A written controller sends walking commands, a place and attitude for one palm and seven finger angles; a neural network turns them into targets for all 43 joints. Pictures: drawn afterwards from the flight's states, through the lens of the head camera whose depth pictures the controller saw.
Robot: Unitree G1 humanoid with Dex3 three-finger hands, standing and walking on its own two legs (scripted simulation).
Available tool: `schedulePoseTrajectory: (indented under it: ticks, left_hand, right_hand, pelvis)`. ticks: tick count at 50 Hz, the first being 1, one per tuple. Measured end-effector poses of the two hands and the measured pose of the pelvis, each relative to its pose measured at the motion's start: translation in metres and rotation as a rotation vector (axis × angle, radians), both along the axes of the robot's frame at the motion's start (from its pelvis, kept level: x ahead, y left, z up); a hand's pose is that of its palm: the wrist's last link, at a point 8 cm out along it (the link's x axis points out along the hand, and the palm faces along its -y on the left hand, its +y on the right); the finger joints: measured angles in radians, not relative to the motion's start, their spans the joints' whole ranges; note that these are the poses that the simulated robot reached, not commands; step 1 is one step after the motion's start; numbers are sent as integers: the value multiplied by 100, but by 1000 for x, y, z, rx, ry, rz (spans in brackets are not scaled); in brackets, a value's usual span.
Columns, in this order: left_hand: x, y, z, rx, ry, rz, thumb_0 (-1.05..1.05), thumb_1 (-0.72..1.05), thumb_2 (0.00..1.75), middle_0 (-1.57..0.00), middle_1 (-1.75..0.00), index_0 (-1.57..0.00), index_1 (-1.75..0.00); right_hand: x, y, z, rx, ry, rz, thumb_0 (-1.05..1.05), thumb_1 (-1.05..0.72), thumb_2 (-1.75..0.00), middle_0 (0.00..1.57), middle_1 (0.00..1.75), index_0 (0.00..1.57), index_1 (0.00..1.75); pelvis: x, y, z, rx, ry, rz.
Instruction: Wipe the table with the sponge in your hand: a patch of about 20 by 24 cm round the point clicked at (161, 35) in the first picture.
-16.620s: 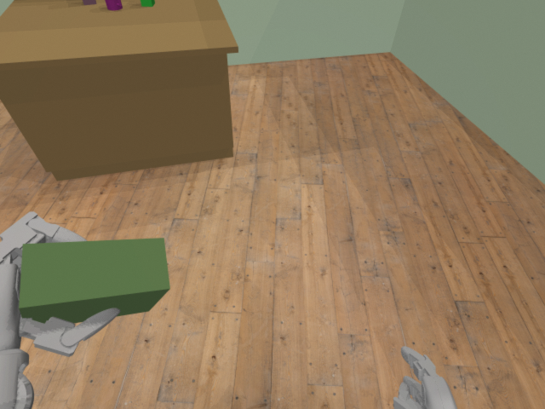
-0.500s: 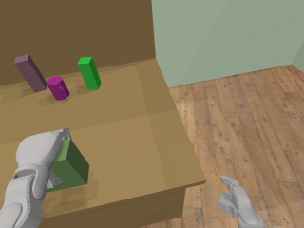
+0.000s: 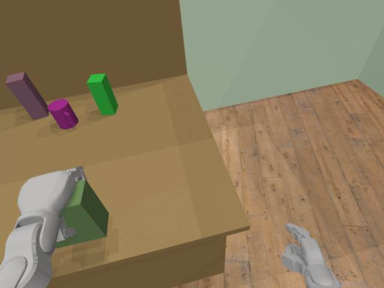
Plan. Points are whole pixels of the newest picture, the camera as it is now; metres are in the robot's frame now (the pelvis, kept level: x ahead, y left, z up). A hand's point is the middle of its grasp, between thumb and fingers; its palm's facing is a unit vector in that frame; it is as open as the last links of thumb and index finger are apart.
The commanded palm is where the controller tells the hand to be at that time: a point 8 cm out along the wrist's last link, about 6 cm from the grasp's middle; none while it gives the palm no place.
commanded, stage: move the sponge above the wiping area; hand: left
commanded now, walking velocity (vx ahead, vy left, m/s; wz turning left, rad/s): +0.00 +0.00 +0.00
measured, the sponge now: (75, 220) +0.21 +0.30 +0.03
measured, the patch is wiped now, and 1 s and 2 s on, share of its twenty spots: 0.00 0.00 0.00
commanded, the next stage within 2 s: none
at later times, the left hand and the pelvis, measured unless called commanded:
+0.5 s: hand (71, 207) +0.23 +0.30 +0.06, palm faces -0.06 -0.08 -1.00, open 10.2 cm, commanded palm +0.20 +0.29 +0.12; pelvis +0.00 +0.00 +0.00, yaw +0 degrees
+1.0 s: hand (71, 212) +0.23 +0.31 +0.04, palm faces -0.07 -0.09 -0.99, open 10.1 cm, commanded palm +0.21 +0.30 +0.10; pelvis +0.00 +0.02 +0.00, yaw +0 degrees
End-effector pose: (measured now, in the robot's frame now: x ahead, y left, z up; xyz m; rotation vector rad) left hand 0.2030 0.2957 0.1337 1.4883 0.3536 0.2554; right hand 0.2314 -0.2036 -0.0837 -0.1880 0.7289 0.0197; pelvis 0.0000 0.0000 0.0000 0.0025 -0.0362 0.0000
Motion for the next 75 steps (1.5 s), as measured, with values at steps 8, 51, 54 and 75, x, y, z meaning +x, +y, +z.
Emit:
schedulePoseTrajectory:
  ticks: [8, 51, 54, 75]
  left_hand:
    - [1, -1, -6, -4, 5, -20, -1, -50, 103, -70, -136, -73, -135]
    - [8, 12, -43, -24, 20, -2, -1, -49, 103, -70, -135, -73, -135]
    - [12, 9, -47, -25, 27, -8, -1, -49, 103, -70, -135, -73, -135]
    - [22, -1, -63, -20, 65, -9, -1, -49, 103, -70, -135, -73, -135]
  right_hand:
    - [-6, -7, -3, -7, 5, -23, 2, -91, -90, 20, 30, 20, 30]
    - [-11, 11, -5, -10, 40, -44, 2, -91, -90, 20, 30, 20, 30]
    - [-11, 13, -6, -9, 41, -40, 2, -91, -90, 20, 30, 20, 30]
    - [-16, -2, -10, -14, 63, -62, 2, -91, -90, 20, 30, 20, 30]
  pelvis:
    - [1, -1, -1, -1, 6, -4]
    - [3, 18, -1, -11, 36, -1]
    - [2, 19, -1, -10, 38, 2]
    - [3, 10, -2, -6, 47, -2]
